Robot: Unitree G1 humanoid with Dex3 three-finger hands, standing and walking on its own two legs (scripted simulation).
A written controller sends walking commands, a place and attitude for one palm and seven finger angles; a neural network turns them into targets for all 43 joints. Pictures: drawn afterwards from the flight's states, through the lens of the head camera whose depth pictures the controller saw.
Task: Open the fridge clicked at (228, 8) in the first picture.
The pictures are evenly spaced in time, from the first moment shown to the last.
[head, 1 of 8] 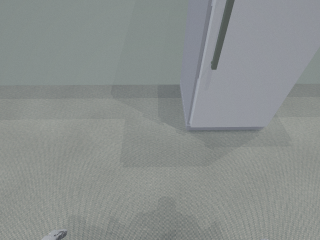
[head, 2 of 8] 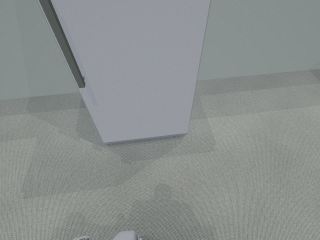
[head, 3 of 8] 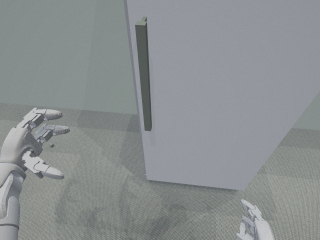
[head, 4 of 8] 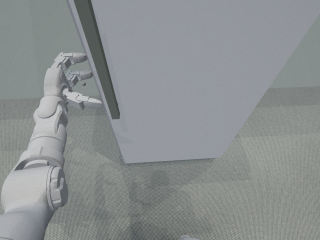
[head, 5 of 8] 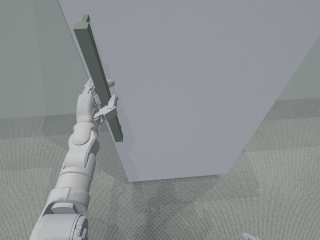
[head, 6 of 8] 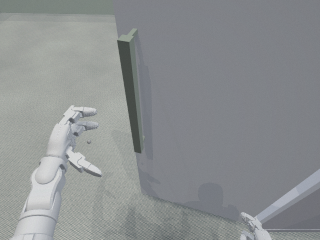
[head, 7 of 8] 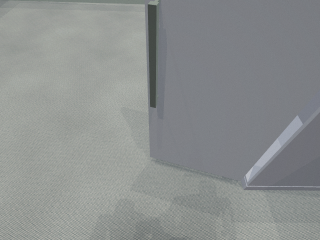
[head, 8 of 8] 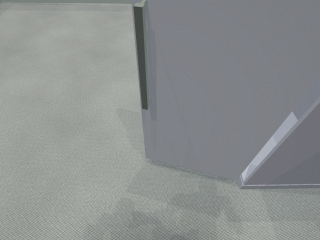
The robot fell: no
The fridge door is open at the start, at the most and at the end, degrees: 0 81 74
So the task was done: yes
